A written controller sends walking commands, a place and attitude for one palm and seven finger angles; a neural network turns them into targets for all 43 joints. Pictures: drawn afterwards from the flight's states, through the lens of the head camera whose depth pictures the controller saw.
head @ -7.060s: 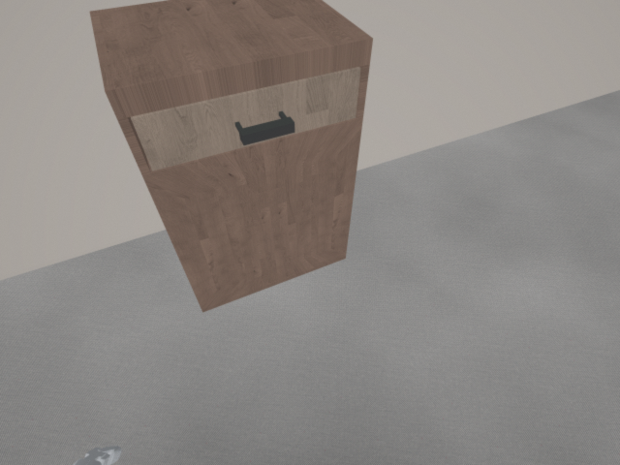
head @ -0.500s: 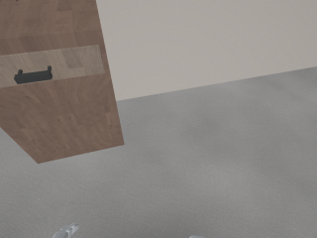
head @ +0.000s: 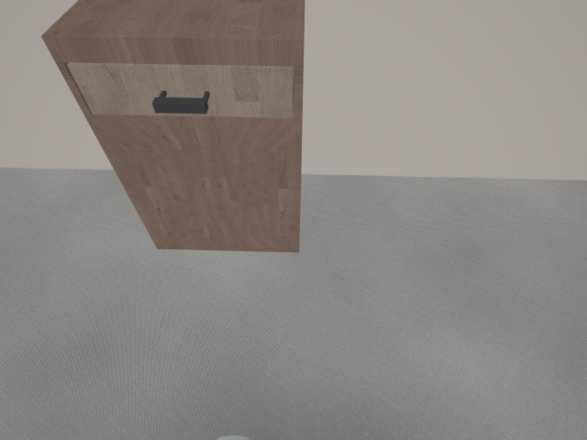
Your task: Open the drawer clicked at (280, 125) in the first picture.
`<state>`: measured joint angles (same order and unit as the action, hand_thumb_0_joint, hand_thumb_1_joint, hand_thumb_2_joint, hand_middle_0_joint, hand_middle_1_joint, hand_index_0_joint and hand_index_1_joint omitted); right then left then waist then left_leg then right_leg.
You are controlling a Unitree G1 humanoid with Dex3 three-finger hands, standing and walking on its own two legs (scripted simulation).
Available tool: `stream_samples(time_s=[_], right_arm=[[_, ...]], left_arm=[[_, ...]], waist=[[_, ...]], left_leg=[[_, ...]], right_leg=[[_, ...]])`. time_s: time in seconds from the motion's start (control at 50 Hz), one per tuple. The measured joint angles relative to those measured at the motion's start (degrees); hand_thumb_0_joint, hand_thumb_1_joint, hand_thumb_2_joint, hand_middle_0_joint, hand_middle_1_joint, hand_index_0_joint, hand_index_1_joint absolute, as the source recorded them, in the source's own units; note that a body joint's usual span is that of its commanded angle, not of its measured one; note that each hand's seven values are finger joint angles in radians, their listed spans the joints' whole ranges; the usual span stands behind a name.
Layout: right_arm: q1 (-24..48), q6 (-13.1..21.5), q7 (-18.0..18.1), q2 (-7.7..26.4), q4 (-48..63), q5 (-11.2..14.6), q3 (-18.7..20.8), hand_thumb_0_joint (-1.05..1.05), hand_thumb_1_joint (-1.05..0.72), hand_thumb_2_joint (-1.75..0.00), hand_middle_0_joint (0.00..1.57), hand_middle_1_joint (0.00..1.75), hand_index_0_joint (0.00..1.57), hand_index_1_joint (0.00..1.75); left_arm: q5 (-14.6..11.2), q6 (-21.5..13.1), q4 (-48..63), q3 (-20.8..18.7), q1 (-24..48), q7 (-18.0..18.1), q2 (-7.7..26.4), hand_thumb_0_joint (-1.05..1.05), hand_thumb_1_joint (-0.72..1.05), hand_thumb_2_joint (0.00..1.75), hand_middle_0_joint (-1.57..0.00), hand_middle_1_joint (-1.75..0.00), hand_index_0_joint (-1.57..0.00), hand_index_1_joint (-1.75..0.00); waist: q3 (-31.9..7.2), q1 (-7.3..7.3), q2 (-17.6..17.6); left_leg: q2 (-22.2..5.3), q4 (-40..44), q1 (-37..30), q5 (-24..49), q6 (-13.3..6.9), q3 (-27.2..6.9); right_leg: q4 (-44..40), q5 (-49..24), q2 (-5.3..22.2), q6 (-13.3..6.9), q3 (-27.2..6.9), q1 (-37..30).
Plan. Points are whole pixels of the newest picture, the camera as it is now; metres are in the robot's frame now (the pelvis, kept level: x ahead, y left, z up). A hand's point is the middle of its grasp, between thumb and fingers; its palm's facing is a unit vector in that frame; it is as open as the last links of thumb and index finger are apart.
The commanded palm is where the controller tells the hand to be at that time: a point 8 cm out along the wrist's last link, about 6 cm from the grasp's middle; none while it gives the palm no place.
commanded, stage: take the last steps up to it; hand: left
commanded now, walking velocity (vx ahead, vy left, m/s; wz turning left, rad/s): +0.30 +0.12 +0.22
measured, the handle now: (182, 100) +0.84 +0.35 -0.04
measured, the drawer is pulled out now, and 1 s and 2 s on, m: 0.00 0.00 0.00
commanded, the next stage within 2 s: come to a stop and stand still in 0.92 s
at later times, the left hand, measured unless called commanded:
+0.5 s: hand (151, 422) +0.16 +0.24 -0.17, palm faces +0.07 -0.98 -0.19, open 7.3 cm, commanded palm none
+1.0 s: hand (178, 368) +0.24 +0.22 -0.16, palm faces +0.17 -0.96 -0.22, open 7.2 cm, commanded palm none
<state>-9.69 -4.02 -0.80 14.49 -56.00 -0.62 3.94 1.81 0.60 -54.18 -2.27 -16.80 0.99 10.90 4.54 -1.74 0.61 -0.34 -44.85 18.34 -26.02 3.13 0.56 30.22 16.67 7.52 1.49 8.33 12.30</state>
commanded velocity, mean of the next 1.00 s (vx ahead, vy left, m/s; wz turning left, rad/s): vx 0.25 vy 0.06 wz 0.05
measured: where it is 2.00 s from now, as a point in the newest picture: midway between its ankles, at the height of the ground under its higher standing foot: (289, 424)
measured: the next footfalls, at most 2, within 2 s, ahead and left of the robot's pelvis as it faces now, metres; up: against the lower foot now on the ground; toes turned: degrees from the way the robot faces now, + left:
left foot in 0.06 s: +0.02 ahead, +0.12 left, +0.00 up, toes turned +4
right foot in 0.64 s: +0.29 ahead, -0.05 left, +0.00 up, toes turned -3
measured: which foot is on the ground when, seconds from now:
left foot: up 0.00-0.04, down 0.06-0.64, up 0.66-1.00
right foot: down 0.00-0.06, up 0.08-0.62, down 0.64-1.00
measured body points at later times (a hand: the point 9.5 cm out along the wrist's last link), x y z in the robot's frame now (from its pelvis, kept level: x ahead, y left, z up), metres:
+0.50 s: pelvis +0.09 +0.06 +0.00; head +0.10 +0.06 +0.45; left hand +0.15 +0.30 -0.15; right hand +0.02 -0.16 -0.15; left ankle -0.02 +0.12 -0.74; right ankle +0.19 -0.07 -0.69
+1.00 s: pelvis +0.26 +0.04 +0.01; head +0.26 +0.03 +0.46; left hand +0.23 +0.27 -0.14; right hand +0.34 -0.19 -0.15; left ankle +0.33 +0.20 -0.69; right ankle +0.25 -0.05 -0.74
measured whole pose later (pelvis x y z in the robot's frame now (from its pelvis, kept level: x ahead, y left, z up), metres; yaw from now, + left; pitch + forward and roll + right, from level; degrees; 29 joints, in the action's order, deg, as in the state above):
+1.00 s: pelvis +0.26 +0.04 +0.01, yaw +5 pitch -1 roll +0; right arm -13.0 0.7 -0.8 10.5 -58.8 -1.5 3.3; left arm 1.2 -3.2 -61.8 -2.7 -19.2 0.5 8.9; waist 0.7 -0.9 -1.6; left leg -6.0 -46.1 28.9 -11.3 1.4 2.5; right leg 20.9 13.1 0.8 -2.4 8.3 6.6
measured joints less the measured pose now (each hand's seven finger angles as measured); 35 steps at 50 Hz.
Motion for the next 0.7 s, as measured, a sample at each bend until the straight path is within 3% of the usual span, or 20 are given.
stream_samples(time_s=[0.06, 0.1, 0.14, 0.18, 0.24, 0.4, 0.52, 0.62, 0.66, 0.7], right_arm=[[0.8, 1.5, -0.1, -0.5, 0.6, 0.0, -0.9, 0.01, -0.91, -0.9, 0.2, 0.3, 0.19, 0.3], [1.2, 2.7, -0.2, -1.7, 0.9, -0.5, -1.3, 0.01, -0.91, -0.9, 0.2, 0.3, 0.19, 0.3], [0.6, 3.7, 0.1, -2.7, 1.2, -0.7, -1.9, 0.01, -0.9, -0.9, 0.2, 0.3, 0.2, 0.3], [-0.9, 4.4, 0.6, -3.5, 1.2, -0.6, -2.4, 0.01, -0.9, -0.9, 0.2, 0.3, 0.2, 0.3], [-3.6, 5.4, 1.0, -4.6, 0.1, -0.4, -3.0, 0.01, -0.9, -0.9, 0.2, 0.3, 0.2, 0.3], [-11.9, 6.8, 1.9, -5.9, -5.0, -0.1, -2.9, 0.01, -0.91, -0.9, 0.2, 0.3, 0.2, 0.3], [-17.4, 7.1, 2.4, -6.7, -8.6, -0.5, -2.9, 0.01, -0.91, -0.9, 0.2, 0.3, 0.2, 0.3], [-20.7, 7.0, 2.5, -6.7, -11.3, -0.6, -2.9, 0.01, -0.9, -0.9, 0.2, 0.3, 0.2, 0.3], [-21.2, 6.7, 2.2, -7.0, -12.5, -0.1, -2.7, 0.01, -0.9, -0.9, 0.2, 0.3, 0.2, 0.3], [-20.3, 6.0, 1.8, -7.1, -12.5, 0.2, -2.4, 0.01, -0.9, -0.9, 0.2, 0.3, 0.2, 0.3]], left_arm=[[-0.3, 0.4, -1.7, -0.6, -1.8, -0.2, 1.1, 0.0, 0.91, 0.89, -0.2, -0.3, -0.21, -0.3], [-0.5, 1.5, -3.1, -1.3, -2.5, -0.3, 2.4, 0.01, 0.91, 0.89, -0.2, -0.3, -0.21, -0.3], [-0.3, 2.7, -4.8, -1.5, -2.9, -0.4, 2.9, 0.01, 0.91, 0.89, -0.2, -0.3, -0.21, -0.3], [-0.2, 2.8, -5.9, -1.5, -2.8, -1.0, 3.2, 0.01, 0.91, 0.89, -0.2, -0.3, -0.2, -0.3], [-0.1, 1.8, -5.9, -1.2, -1.9, -1.7, 3.2, 0.01, 0.91, 0.89, -0.2, -0.3, -0.2, -0.3], [-0.3, 0.8, -4.9, -0.5, 2.6, -1.6, 1.3, 0.01, 0.91, 0.89, -0.2, -0.3, -0.2, -0.3], [-0.7, 0.6, -4.0, -0.2, 7.5, -1.8, -0.5, 0.01, 0.91, 0.9, -0.2, -0.3, -0.2, -0.3], [-0.8, -0.9, -1.8, 0.0, 11.1, -1.9, -2.0, 0.01, 0.91, 0.89, -0.2, -0.3, -0.2, -0.3], [-0.6, -2.9, -0.9, 0.0, 11.8, -1.7, -2.4, 0.01, 0.91, 0.89, -0.2, -0.3, -0.2, -0.3], [-0.9, -4.3, -0.5, 0.2, 11.3, -1.5, -2.7, 0.0, 0.91, 0.89, -0.2, -0.3, -0.2, -0.3]], waist=[[-0.8, -0.61, 0.8], [-0.9, -1.35, 2.7], [-1.8, -1.43, 2.6], [-2.5, -0.89, 2.1], [-3.1, -0.48, 1.6], [-3.2, 1.16, 1.1], [-2.0, 3.83, 0.1], [-0.7, 5.42, -1.6], [-0.1, 4.97, -2.1], [0.3, 4.88, -2.2]], left_leg=[[0.5, 12.5, -5.7, 5.3, -1.5, 2.1], [1.6, 12.4, -6.0, 7.1, -4.8, 2.9], [1.4, 12.8, -7.2, 6.3, -6.2, 3.2], [1.5, 15.7, -9.2, 6.9, -6.6, 2.7], [2.3, 20.9, -12.5, 9.0, -7.2, 2.0], [5.0, 28.6, -19.7, 10.0, -8.5, 0.8], [5.5, 29.3, -23.9, 6.9, -7.9, 0.3], [4.2, 24.8, -25.5, 1.0, -6.6, 0.2], [3.2, 13.3, -21.9, -2.5, -6.0, 0.3], [2.8, -7.1, -13.3, -3.2, -5.8, -0.3]], right_leg=[[2.8, 1.4, 0.9, 1.6, 1.0, 1.2], [9.8, 7.9, 1.2, 1.2, -0.9, 3.8], [20.0, 11.8, -0.5, 0.6, -3.0, 7.5], [27.6, 9.4, -1.4, 0.3, -3.4, 10.9], [32.0, 4.1, -1.4, 0.7, -3.8, 14.5], [27.9, -1.6, -0.9, 1.9, -4.9, 18.7], [18.3, -2.4, -1.8, 0.6, -3.9, 17.8], [8.2, -2.4, -4.4, -2.1, -2.4, 13.0], [5.6, -6.0, -5.4, -3.9, -1.6, 10.2], [7.4, -3.7, -5.5, -5.2, -0.5, 9.0]])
